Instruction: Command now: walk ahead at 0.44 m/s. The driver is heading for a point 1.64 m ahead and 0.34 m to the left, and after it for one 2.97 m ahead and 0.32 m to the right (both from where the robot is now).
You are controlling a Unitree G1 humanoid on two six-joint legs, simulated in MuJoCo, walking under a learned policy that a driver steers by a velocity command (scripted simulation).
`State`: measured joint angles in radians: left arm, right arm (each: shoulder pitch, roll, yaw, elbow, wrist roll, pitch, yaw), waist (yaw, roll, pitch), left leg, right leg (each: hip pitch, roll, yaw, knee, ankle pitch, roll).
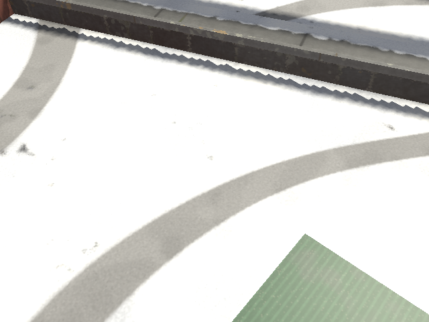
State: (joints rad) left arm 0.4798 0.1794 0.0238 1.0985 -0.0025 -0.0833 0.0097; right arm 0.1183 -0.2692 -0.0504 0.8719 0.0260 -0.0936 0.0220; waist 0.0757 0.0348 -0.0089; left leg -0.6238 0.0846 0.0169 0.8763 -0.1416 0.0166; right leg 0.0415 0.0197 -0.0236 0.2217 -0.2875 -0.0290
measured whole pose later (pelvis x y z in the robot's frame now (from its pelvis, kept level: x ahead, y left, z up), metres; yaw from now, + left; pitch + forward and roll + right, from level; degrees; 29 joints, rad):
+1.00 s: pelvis +0.57 -0.01 +0.00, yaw +5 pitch +0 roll -2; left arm 0.28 0.25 0.05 0.95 0.02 -0.12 -0.01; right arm 0.20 -0.29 -0.06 0.90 0.03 -0.05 0.00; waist 0.03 0.05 0.02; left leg -0.63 0.11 -0.10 0.97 -0.14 0.03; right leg -0.11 0.05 -0.15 0.26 -0.16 -0.07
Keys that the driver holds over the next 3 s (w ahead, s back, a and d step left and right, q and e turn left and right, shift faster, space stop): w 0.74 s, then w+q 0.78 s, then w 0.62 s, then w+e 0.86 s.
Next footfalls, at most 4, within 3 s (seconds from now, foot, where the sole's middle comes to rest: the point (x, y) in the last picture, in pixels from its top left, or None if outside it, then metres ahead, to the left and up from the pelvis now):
0.18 left None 0.29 0.14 -0.78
0.72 right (275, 295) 0.60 -0.09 -0.78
1.30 left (200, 222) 0.87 0.18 -0.79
1.80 right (217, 150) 1.24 0.14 -0.79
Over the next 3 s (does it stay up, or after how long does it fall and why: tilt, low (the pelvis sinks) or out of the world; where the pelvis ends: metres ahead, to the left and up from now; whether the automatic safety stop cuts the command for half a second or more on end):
stays up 1.62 0.39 -0.01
